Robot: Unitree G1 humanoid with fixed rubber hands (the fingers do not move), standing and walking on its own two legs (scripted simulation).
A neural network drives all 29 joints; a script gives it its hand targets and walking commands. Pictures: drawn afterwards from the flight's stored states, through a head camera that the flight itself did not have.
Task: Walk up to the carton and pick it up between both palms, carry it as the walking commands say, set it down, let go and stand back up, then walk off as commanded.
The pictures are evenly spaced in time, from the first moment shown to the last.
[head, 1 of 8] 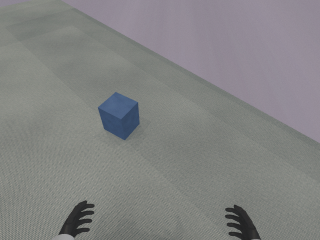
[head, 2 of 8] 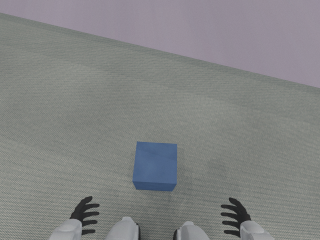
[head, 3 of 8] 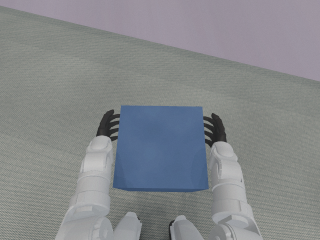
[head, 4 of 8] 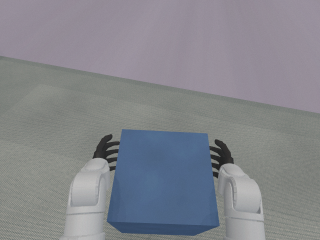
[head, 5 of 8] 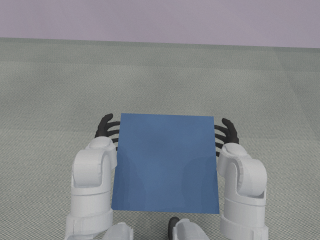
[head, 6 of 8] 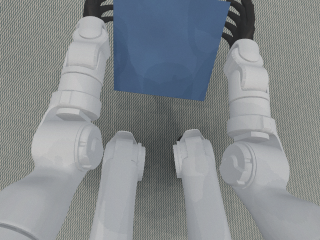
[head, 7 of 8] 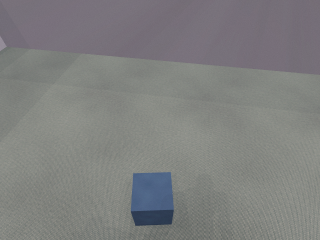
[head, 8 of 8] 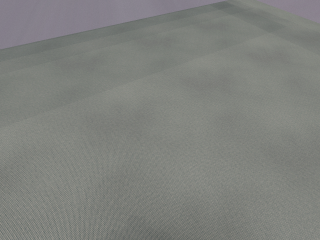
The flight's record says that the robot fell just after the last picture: no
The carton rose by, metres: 0.65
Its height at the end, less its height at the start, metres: +0.00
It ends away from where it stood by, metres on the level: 1.80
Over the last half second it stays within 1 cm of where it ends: yes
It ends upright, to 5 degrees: yes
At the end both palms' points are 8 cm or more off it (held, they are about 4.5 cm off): yes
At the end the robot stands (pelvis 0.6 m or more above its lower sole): yes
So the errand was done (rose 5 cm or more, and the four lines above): yes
